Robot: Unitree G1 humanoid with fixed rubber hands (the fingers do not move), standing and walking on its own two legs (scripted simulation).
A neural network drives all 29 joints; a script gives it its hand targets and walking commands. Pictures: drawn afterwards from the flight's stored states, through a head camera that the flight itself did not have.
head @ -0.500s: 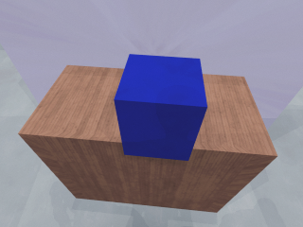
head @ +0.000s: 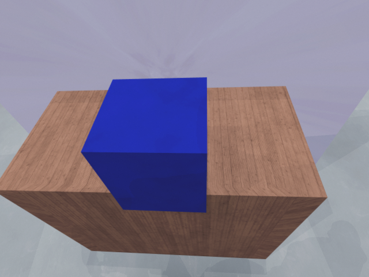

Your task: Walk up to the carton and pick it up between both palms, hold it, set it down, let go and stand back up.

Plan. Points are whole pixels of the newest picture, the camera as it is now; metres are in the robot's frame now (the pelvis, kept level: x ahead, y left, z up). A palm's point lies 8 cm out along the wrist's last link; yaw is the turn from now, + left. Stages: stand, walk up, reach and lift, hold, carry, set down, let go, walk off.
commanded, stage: walk up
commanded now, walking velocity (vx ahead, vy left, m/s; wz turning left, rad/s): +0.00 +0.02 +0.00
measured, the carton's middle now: (161, 149) +0.39 +0.07 +0.06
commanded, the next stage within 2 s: stand in 0.82 s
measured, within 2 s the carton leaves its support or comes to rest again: neither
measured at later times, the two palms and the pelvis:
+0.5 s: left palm out of the picture -0.01 +0.22 -0.15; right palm out of the picture +0.00 -0.17 -0.15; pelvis +0.02 +0.03 +0.00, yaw +1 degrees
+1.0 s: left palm out of the picture -0.02 +0.23 -0.15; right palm out of the picture -0.02 -0.14 -0.15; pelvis +0.03 +0.04 +0.00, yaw +1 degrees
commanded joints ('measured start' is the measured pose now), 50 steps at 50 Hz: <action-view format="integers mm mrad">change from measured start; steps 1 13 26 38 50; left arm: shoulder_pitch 63 116 108 91 98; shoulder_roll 94 78 70 67 70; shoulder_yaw -3 13 19 16 13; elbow -16 20 55 66 84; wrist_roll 10 13 8 2 2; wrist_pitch -6 18 26 24 27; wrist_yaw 0 -7 -14 -10 -7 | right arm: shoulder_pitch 156 111 101 143 165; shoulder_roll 5 -33 -40 -25 12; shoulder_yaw -3 0 22 21 27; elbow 11 -5 16 39 52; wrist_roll -3 -15 -3 -7 -6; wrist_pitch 22 -11 -51 -62 -54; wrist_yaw -10 -22 -20 -21 -18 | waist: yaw -51 -19 -4 -6 -11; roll -145 -1 -71 -36 -56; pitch -78 -4 21 5 55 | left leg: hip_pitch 6 302 192 229 185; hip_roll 26 130 127 121 111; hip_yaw -20 -69 -74 -52 -54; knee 39 -387 -439 -442 -453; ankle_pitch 71 435 444 552 483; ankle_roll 3 20 65 69 66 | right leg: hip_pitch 83 -189 28 58 43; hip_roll -249 -142 -114 -125 -131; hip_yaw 131 144 97 93 89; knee -65 -44 -120 -109 -122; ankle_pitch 964 177 183 263 236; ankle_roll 5 -18 39 45 45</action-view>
